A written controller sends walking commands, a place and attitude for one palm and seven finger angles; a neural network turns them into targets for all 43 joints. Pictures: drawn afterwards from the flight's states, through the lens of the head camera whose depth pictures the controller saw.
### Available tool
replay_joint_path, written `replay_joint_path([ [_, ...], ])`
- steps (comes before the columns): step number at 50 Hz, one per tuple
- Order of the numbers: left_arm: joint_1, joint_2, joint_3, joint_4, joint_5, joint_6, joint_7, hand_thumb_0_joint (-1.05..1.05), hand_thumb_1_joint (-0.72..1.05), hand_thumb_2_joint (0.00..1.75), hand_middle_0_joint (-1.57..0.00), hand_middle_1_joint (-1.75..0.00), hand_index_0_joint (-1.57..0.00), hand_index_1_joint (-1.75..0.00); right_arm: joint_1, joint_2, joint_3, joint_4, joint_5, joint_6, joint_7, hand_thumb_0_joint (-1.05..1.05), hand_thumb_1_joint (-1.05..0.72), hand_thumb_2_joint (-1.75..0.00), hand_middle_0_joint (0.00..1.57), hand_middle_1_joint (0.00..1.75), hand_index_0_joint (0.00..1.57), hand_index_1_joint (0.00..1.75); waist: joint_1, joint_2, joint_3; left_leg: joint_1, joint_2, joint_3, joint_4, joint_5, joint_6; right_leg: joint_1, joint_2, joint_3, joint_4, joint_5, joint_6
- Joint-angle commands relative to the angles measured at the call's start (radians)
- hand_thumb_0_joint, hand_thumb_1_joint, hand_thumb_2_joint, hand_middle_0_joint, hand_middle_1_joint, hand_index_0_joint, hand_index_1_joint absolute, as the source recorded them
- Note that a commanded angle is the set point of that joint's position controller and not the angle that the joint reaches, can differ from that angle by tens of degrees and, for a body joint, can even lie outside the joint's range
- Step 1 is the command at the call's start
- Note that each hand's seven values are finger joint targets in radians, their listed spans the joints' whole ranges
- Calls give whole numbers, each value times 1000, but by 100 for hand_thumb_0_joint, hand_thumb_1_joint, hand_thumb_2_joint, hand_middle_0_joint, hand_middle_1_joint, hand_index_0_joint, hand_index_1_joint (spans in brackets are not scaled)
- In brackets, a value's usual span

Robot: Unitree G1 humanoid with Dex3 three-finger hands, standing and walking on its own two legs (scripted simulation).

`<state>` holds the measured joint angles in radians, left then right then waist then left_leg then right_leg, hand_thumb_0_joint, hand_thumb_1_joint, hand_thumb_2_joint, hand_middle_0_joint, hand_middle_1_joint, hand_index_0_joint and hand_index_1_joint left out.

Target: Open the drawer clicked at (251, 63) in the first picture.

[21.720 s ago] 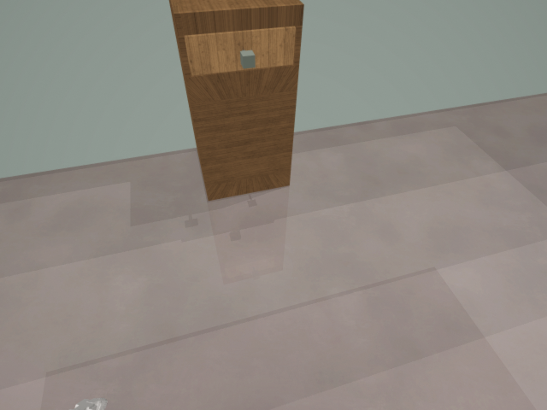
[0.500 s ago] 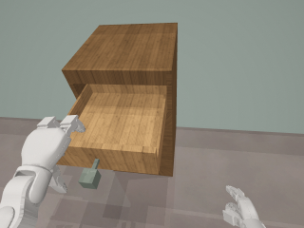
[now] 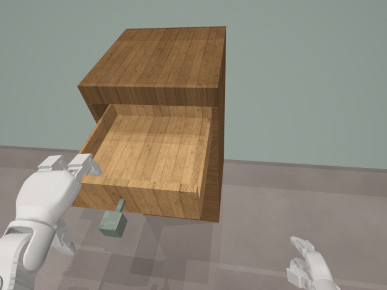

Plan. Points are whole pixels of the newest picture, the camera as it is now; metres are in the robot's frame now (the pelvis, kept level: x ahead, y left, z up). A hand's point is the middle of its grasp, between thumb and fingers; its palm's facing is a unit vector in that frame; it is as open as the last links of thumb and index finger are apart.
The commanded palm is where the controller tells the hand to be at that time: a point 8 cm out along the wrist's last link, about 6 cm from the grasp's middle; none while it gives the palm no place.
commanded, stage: draw the hand back to the body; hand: left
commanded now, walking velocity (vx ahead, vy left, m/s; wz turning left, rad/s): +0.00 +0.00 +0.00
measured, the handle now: (116, 215) +0.27 +0.25 -0.04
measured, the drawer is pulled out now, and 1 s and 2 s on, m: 0.30 0.30 0.30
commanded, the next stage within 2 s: step back with the hand held close in 1.14 s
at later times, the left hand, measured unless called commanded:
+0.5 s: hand (73, 190) +0.21 +0.23 +0.16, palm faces +0.40 -0.84 -0.36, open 12.5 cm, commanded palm +0.15 +0.27 +0.17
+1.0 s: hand (62, 203) +0.19 +0.24 +0.16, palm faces +0.43 -0.82 -0.39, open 8.2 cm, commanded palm +0.13 +0.28 +0.17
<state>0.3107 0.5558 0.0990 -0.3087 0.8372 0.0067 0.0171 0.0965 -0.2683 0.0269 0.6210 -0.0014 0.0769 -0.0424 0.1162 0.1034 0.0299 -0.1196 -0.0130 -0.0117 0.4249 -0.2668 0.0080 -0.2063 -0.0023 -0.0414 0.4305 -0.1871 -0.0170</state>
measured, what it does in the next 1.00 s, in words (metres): stands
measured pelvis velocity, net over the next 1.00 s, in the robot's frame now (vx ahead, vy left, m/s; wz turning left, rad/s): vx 0.01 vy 0.00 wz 0.01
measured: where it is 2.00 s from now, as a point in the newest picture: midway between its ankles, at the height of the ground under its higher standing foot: outside the picture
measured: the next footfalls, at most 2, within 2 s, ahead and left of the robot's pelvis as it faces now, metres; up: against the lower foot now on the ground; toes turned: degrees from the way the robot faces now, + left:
none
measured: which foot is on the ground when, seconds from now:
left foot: down 0.00-1.00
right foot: down 0.00-1.00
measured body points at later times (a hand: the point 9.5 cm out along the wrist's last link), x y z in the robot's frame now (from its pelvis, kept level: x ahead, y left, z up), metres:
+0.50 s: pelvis +0.01 -0.01 +0.00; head +0.00 -0.02 +0.45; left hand +0.19 +0.28 +0.18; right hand +0.20 -0.21 -0.08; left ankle -0.02 +0.12 -0.74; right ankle +0.03 -0.11 -0.74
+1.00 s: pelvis +0.01 +0.00 +0.00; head -0.01 -0.02 +0.45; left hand +0.16 +0.28 +0.18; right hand +0.21 -0.21 -0.07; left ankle -0.02 +0.12 -0.74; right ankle +0.03 -0.11 -0.74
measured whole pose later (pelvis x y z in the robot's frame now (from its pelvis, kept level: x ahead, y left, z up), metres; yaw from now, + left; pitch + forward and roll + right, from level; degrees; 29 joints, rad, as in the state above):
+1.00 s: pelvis +0.01 +0.00 +0.00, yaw +0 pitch -5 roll +0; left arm 0.49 0.31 0.29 -0.44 -0.04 -0.14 0.11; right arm 0.17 -0.20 0.02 0.64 -0.02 -0.15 -0.08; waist 0.07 0.06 0.05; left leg -0.02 0.00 -0.02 0.38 -0.26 0.00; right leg -0.09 0.02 -0.05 0.36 -0.17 -0.02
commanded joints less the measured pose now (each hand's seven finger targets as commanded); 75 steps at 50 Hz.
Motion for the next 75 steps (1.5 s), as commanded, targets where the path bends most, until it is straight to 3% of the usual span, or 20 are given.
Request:
replay_joint_path([
  [1,-103,214,178,-211,-5,-27,66,0,-50,30,-30,-120,-30,-120,-163,-90,-34,-165,-3,-64,-14,0,-90,-90,20,30,20,30,6,-40,-158,-61,-13,12,-47,204,9,125,2,20,-59,86,-1],
  [7,-76,216,186,-230,-1,-19,80,0,-50,30,-30,-120,-30,-120,-162,-94,-36,-170,-4,-62,-11,0,-90,-90,20,30,20,30,14,-25,-180,-67,-14,12,-46,224,5,135,-1,12,-43,108,-2],
  [8,-104,-147,171,-229,-719,-83,81,0,-47,32,-30,-118,-30,-118,-95,-4,-33,-225,14,-135,-28,0,-90,-90,20,30,20,30,-90,-156,-99,23,28,11,-44,165,29,142,20,-20,-65,95,-6],
  [10,-22,-41,255,-227,-818,-144,93,0,-40,34,-29,-113,-29,-113,-82,-40,-19,-186,-2,-203,-58,0,-90,-90,20,30,20,30,-62,-213,-93,22,32,11,-61,153,30,151,10,-13,-88,68,7],
  [11,-36,-17,285,-274,-842,-167,103,0,-36,36,-29,-111,-29,-111,-83,-39,-17,-179,-4,-222,-65,0,-90,-90,20,30,20,30,-54,-142,-116,27,25,9,-77,158,22,179,5,-12,-93,65,7],
  [14,-53,-12,306,-313,-858,-203,125,0,-26,40,-28,-104,-28,-104,-63,-38,-11,-150,-19,-268,-68,0,-90,-90,20,30,20,30,-45,33,-85,25,12,20,-96,164,4,174,1,-1,-116,63,-2],
  [16,-14,-65,272,-301,-868,-211,120,0,-18,43,-28,-100,-28,-100,-53,-28,-11,-148,-20,-283,-59,0,-90,-90,20,30,20,30,-49,10,-46,1,18,15,-113,181,0,183,-3,-11,-112,77,-6],
  [22,44,-79,278,-341,-878,-220,102,0,2,52,-26,-86,-26,-86,-44,-34,-25,-145,-21,-299,-38,0,-90,-90,20,30,20,30,-47,10,-80,1,20,16,-100,267,-4,220,0,-7,-99,168,-7],
  [28,96,-75,296,-336,-884,-216,99,0,23,62,-25,-73,-25,-73,-43,-38,-40,-141,-19,-293,-39,0,-90,-90,20,30,20,30,-47,-65,-104,8,21,21,-89,284,0,221,1,-6,-98,196,1],
  [29,104,-66,308,-335,-884,-214,99,0,27,63,-25,-70,-25,-70,-47,-42,-42,-137,-18,-292,-40,0,-90,-90,20,30,20,30,-46,-23,-94,11,18,23,-86,294,-3,212,3,-1,-107,206,-2],
  [36,110,-75,303,-336,-884,-215,104,0,51,74,-23,-55,-23,-55,-47,-36,-44,-138,-15,-291,-46,0,-90,-90,20,30,20,30,-49,-73,-81,7,18,15,-96,256,-1,197,2,-6,-111,156,3],
  [39,110,-69,309,-340,-881,-209,104,0,62,78,-22,-48,-22,-48,-51,-40,-44,-135,-15,-290,-48,0,-90,-90,20,30,20,30,-47,-25,-64,13,13,16,-97,242,-4,177,6,1,-128,141,0],
  [47,102,-82,296,-345,-882,-204,103,0,90,90,-20,-30,-20,-30,-47,-33,-40,-140,-15,-292,-47,0,-90,-90,20,30,20,30,-50,-47,-67,9,17,7,-105,222,-3,183,6,0,-121,116,0],
  [59,88,-69,305,-347,-877,-205,105,0,90,90,-20,-30,-20,-30,-58,-34,-38,-137,-16,-301,-47,0,-90,-90,20,30,20,30,-44,-7,-45,2,12,4,-115,165,-6,169,6,11,-148,48,-3],
  [62,105,-80,300,-333,-880,-207,107,0,90,90,-20,-30,-20,-30,-53,-29,-36,-138,-16,-303,-46,0,-90,-90,20,30,20,30,-43,-58,-45,-12,15,-4,-120,164,-4,181,5,2,-136,47,-2],
  [63,58,5,400,-395,-876,-239,106,0,90,90,-20,-30,-20,-30,-49,-70,-41,-187,-3,-266,-41,0,-90,-90,20,30,20,30,-87,-84,53,-117,22,-32,-83,71,18,31,-43,78,-190,-1,5],
  [64,60,11,412,-394,-868,-254,103,0,90,90,-20,-30,-20,-30,-54,-51,-40,-181,-7,-249,-42,0,-90,-90,20,30,20,30,-83,-86,63,-119,14,-39,-63,37,20,-3,-63,92,-219,-29,-3],
  [67,214,-78,333,-366,-865,-261,99,0,90,90,-20,-30,-20,-30,-39,-60,-54,-185,-4,-229,-39,0,-90,-90,20,30,20,30,-97,-123,-58,-90,7,-30,21,36,23,-33,-115,101,-214,-76,-18],
  [71,302,-63,358,-413,-874,-266,115,0,90,90,-20,-30,-20,-30,-24,-70,-73,-199,0,-210,-48,0,-90,-90,20,30,20,30,-102,-96,-187,-115,29,-47,4,194,13,65,-107,63,-89,140,-17],
  [75,325,-36,383,-448,-876,-260,126,0,90,90,-20,-30,-20,-30,-24,-70,-85,-220,1,-197,-58,0,-90,-90,20,30,20,30,-101,-69,-205,-165,65,-77,-9,359,5,106,-77,31,20,272,-2],
])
